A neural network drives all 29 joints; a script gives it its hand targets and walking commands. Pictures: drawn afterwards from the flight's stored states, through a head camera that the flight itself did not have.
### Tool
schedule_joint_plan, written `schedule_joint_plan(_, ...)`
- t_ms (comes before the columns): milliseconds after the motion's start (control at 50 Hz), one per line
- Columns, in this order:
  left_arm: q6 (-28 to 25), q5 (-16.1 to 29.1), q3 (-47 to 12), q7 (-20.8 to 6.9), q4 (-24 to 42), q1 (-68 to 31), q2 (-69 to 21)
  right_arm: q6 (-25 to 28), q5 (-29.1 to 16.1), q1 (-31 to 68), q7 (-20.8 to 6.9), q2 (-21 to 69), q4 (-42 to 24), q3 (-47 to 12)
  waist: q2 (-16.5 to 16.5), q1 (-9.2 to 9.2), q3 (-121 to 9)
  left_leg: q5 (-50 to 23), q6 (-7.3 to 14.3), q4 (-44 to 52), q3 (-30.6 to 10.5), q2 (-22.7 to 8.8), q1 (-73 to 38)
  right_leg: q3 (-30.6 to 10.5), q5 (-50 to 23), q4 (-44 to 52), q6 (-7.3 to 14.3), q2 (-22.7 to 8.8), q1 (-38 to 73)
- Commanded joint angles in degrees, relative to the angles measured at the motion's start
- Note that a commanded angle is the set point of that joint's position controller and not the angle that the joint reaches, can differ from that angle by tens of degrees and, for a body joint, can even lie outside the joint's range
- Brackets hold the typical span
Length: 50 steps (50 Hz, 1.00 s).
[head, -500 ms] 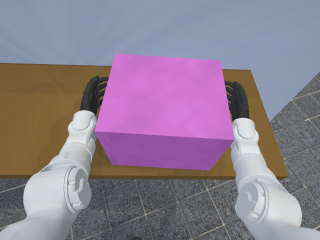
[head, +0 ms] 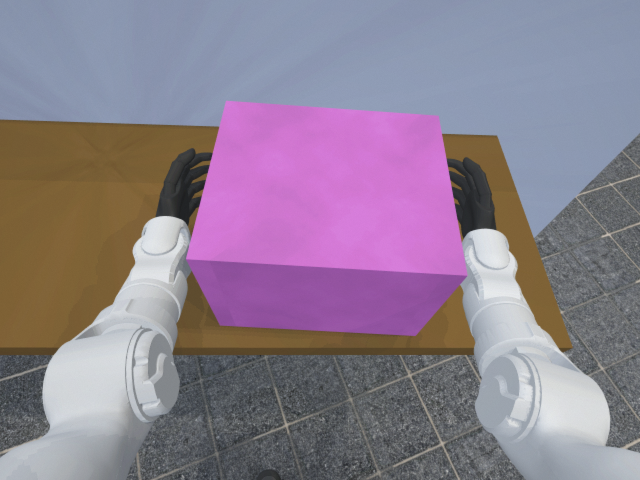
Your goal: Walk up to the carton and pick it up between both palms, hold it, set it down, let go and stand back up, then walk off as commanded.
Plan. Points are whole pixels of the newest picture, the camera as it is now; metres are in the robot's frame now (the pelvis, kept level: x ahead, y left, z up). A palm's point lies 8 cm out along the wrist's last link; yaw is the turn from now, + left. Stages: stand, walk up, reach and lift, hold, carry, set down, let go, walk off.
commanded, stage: set down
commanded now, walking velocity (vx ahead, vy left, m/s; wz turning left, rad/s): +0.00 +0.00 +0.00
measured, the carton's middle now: (325, 224) +0.46 +0.00 +0.00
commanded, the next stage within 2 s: none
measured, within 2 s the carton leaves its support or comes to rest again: neither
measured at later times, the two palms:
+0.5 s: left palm (131, 229) +0.44 +0.27 +0.00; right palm (482, 221) +0.46 -0.23 +0.00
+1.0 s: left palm (115, 261) +0.38 +0.25 +0.04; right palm (515, 265) +0.37 -0.23 +0.04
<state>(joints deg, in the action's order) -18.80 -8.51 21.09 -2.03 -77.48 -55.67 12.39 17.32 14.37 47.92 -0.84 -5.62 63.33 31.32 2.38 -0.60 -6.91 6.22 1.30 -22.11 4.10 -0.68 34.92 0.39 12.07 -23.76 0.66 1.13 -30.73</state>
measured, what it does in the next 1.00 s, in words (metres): stands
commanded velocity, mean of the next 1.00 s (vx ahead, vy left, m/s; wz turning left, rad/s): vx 0.00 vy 0.00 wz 0.00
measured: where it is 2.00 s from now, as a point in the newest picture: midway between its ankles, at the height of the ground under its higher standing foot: outside the picture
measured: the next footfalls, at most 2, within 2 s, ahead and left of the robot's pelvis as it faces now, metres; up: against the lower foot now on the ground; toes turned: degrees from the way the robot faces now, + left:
none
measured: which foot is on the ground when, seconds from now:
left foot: down 0.00-1.00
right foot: down 0.00-1.00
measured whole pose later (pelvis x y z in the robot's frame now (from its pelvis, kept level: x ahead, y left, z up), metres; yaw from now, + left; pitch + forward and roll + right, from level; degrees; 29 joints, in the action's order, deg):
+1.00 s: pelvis -0.02 -0.01 -0.02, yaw +2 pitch +16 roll -1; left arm -15.1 19.4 -4.4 -3.6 -66.9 -42.3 23.1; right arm 13.4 -28.8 36.2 1.9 -21.0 59.5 -9.5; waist 1.9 -1.5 -9.9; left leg 10.9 0.5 -35.0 1.4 -1.0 39.7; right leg 3.1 17.4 -35.9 1.5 1.2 -34.1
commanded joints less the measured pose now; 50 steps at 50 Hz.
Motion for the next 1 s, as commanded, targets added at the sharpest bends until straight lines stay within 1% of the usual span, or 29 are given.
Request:
schedule_joint_plan(0,-2.5,11.4,-10.8,4.3,2.6,-30.7,7.5,-0.8,-10.9,26.8,0.5,-9.3,3.3,-15.1,-4.4,-0.73,-39.4,-14.8,-3.0,-7.1,-0.7,-2.2,-25.1,1.9,-10.2,0.2,-0.7,0.0,-0.7)
schedule_joint_plan(40,-3.5,19.5,-18.2,6.0,-0.6,-33.3,11.6,-0.6,-19.7,30.1,1.8,-16.5,6.1,-20.0,-6.3,-1.3,-44.1,-17.3,-4.4,-11.1,-1.8,-2.2,-24.2,1.7,-10.8,-2.0,-0.1,0.8,-4.7)
schedule_joint_plan(60,-4.3,22.4,-20.6,5.8,-4.3,-32.4,12.5,-0.7,-22.7,31.3,1.9,-17.5,6.8,-22.6,-5.4,-1.2,-45.5,-16.6,-4.6,-13.0,-1.7,-2.2,-22.3,1.6,-11.3,-3.9,-0.1,0.7,-5.4)
schedule_joint_plan(100,-6.0,27.1,-23.2,4.9,-8.4,-31.2,16.6,0.5,-27.9,32.0,2.5,-19.0,6.4,-29.1,-2.9,0.71,-50.6,-21.7,-4.3,-17.2,-1.5,-1.2,-18.2,0.6,-20.5,-8.7,-1.0,0.1,-1.0)
schedule_joint_plan(160,-6.5,29.9,-27.1,3.1,-13.5,-32.0,17.1,1.5,-34.4,34.3,2.2,-21.7,13.3,-34.7,-4.7,1.31,-48.6,-23.1,-4.4,-19.0,-2.2,-1.1,-15.8,1.4,-22.3,-12.0,-1.4,-0.1,-4.5)
schedule_joint_plan(180,-6.2,30.0,-27.3,2.5,-13.6,-30.7,17.9,2.3,-37.5,33.2,2.3,-22.8,14.0,-37.2,-5.1,2.27,-48.9,-27.4,-4.9,-20.0,-2.6,-1.4,-18.3,1.7,-25.1,-12.9,-1.6,0.4,-5.6)
schedule_joint_plan(220,-6.1,30.7,-28.4,2.0,-10.8,-31.7,18.4,3.4,-41.1,33.8,1.9,-23.9,14.6,-39.4,-8.1,3.29,-50.7,-29.5,-6.1,-21.4,-3.5,-1.6,-19.3,2.3,-21.7,-13.1,-1.1,0.6,-9.7)
schedule_joint_plan(240,-6.0,31.1,-28.4,2.0,-11.9,-31.8,19.3,3.6,-42.4,34.0,1.3,-24.4,15.6,-39.3,-8.1,3.31,-49.9,-30.0,-6.4,-22.6,-3.7,-1.7,-20.0,3.0,-19.6,-13.4,-1.2,1.2,-13.2)
schedule_joint_plan(280,-5.4,31.2,-30.6,1.7,-7.3,-31.6,17.5,4.4,-43.9,32.6,0.7,-25.6,16.6,-39.8,-9.5,1.35,-50.1,-35.1,-7.2,-24.2,-4.2,-2.3,-25.8,4.5,-17.3,-12.2,-0.5,2.0,-19.2)
schedule_joint_plan(340,-4.5,34.1,-31.4,1.1,-2.8,-31.5,17.7,4.4,-43.0,33.1,0.6,-27.6,11.7,-38.6,-7.4,-0.27,-54.4,-33.3,-6.9,-24.9,-4.1,-1.9,-24.5,4.7,-18.5,-12.3,-0.9,2.1,-19.3)
schedule_joint_plan(380,-4.1,33.6,-31.8,0.9,1.7,-32.4,18.6,4.5,-42.3,33.7,0.5,-28.9,9.4,-36.7,-8.4,-1.44,-58.6,-33.3,-7.2,-25.0,-4.3,-1.4,-23.9,4.5,-20.6,-12.7,-1.2,2.2,-17.9)
schedule_joint_plan(400,-4.0,33.9,-31.3,0.8,2.2,-31.6,19.5,4.4,-42.2,33.2,0.4,-29.8,8.0,-36.1,-8.2,-1.06,-58.4,-33.0,-7.1,-24.7,-4.2,-1.4,-24.2,4.5,-19.5,-12.4,-1.2,2.2,-17.3)
schedule_joint_plan(460,-2.3,31.8,-28.0,-0.2,10.0,-22.7,20.4,4.5,-42.5,25.1,1.3,-28.1,3.2,-38.6,-6.0,-1.17,-62.7,-36.0,-6.5,-25.4,-3.6,-0.2,-22.9,2.8,-33.2,-14.0,-2.3,1.6,-7.2)
schedule_joint_plan(480,-1.9,31.6,-27.4,-0.5,9.1,-24.5,21.0,4.1,-41.7,28.0,1.4,-28.1,1.5,-37.9,-5.4,-0.84,-61.8,-31.5,-5.8,-24.6,-3.2,0.3,-18.7,2.0,-33.5,-14.6,-3.1,0.9,-5.8)
schedule_joint_plan(500,-1.0,30.8,-25.9,-0.8,13.3,-20.1,21.5,4.2,-42.4,23.4,1.7,-27.4,-1.3,-38.8,-4.8,-0.43,-62.1,-32.9,-5.7,-23.9,-3.5,0.6,-18.9,1.5,-36.4,-14.7,-3.3,0.5,-0.9)
schedule_joint_plan(520,-0.8,29.8,-25.0,-0.8,12.6,-21.3,21.3,4.0,-41.4,25.2,1.6,-26.7,-1.0,-38.4,-5.0,-0.24,-59.7,-28.3,-5.3,-22.6,-2.6,1.1,-15.3,1.4,-34.9,-14.4,-3.6,0.1,0.1)
schedule_joint_plan(540,-0.3,29.4,-25.7,-0.9,14.2,-21.5,21.3,3.8,-42.2,24.9,2.1,-26.5,-1.7,-37.9,-6.4,-1.65,-59.7,-26.1,-5.3,-22.4,-2.9,1.3,-13.7,0.9,-37.0,-15.1,-3.7,-0.6,1.7)
schedule_joint_plan(560,0.1,28.7,-23.7,-1.2,14.5,-17.8,22.4,3.4,-42.3,22.9,2.6,-25.8,-4.8,-39.0,-4.2,-0.03,-58.8,-24.9,-4.6,-21.4,-2.9,1.6,-12.1,0.1,-37.4,-14.7,-4.1,-0.7,4.8)
schedule_joint_plan(580,0.4,28.9,-23.6,-1.1,17.5,-16.8,22.3,3.3,-41.5,22.1,2.9,-26.0,-6.9,-38.2,-3.5,-0.84,-59.4,-25.7,-4.7,-21.0,-2.6,1.7,-12.8,0.3,-40.3,-14.6,-4.2,-0.8,7.4)
schedule_joint_plan(600,0.8,28.2,-21.7,-1.0,17.8,-16.4,23.4,2.7,-41.3,21.6,3.1,-26.4,-8.2,-37.9,-2.9,-0.2,-57.9,-23.6,-4.4,-20.1,-2.4,1.8,-11.8,-0.4,-38.8,-14.0,-4.5,-1.0,8.6)
schedule_joint_plan(620,0.5,27.7,-21.2,-1.1,18.2,-19.4,25.4,1.7,-40.5,21.2,3.5,-25.8,-7.2,-36.4,-4.3,-1.87,-56.5,-20.2,-4.1,-19.6,-2.5,1.9,-10.4,-0.8,-37.1,-13.4,-4.5,-1.5,8.5)
schedule_joint_plan(680,1.2,25.6,-19.1,-0.8,23.5,-8.7,23.1,2.1,-40.8,13.5,3.8,-24.9,-13.0,-38.2,-4.5,-0.19,-56.7,-23.7,-4.3,-18.4,-3.2,2.0,-14.0,-0.9,-40.7,-13.2,-4.1,-1.0,10.8)
schedule_joint_plan(700,1.6,25.1,-19.3,-0.9,24.0,-7.0,22.7,2.0,-40.2,12.1,3.9,-25.8,-13.6,-37.0,-4.4,-0.96,-55.1,-23.9,-4.5,-18.0,-3.7,1.9,-14.3,-0.6,-41.3,-12.9,-4.1,-0.7,10.9)
schedule_joint_plan(740,2.4,24.6,-18.8,-1.7,18.4,-8.6,21.7,0.4,-40.1,13.6,4.1,-25.5,-9.7,-36.8,-3.5,-1.5,-45.0,-18.5,-4.1,-15.7,-3.9,2.1,-14.4,-0.4,-32.6,-9.9,-3.9,-0.7,8.7)
schedule_joint_plan(820,1.7,27.1,-20.3,-1.5,19.4,-8.5,22.2,-1.1,-40.8,11.6,4.1,-24.1,-12.7,-38.0,-0.6,-0.48,-39.9,-11.5,-2.8,-13.7,-3.7,1.7,-15.1,-0.2,-20.6,-8.5,-3.6,-0.7,7.2)
schedule_joint_plan(860,1.2,28.6,-23.9,-1.6,15.6,-8.8,20.4,-1.9,-41.9,11.5,3.6,-23.8,-9.9,-37.3,-2.6,-1.2,-35.2,-8.3,-3.2,-13.3,-4.5,1.6,-16.8,0.5,-13.6,-7.5,-2.6,-0.5,2.1)
schedule_joint_plan(880,1.7,27.9,-23.5,-1.6,18.1,-5.6,19.9,-1.9,-42.5,8.6,3.3,-23.8,-12.0,-39.0,-2.4,0.31,-33.6,-11.1,-3.3,-13.1,-4.0,1.4,-19.7,0.8,-15.0,-7.3,-2.3,-0.4,3.6)
schedule_joint_plan(920,1.9,28.3,-24.2,-1.7,15.5,-4.5,19.8,-2.4,-43.8,6.5,2.5,-24.0,-9.2,-39.6,-2.6,0.68,-29.0,-8.6,-3.5,-12.1,-4.8,1.1,-22.3,1.1,-9.2,-5.7,-1.7,-0.4,-0.1)
schedule_joint_plan(980,2.3,28.8,-25.1,-1.7,17.6,-4.5,20.6,-2.7,-44.1,5.8,2.0,-24.7,-10.5,-39.1,-4.2,0.72,-25.6,-5.0,-3.5,-10.9,-5.1,1.2,-23.2,1.4,-4.7,-4.9,-1.1,-0.4,-0.9)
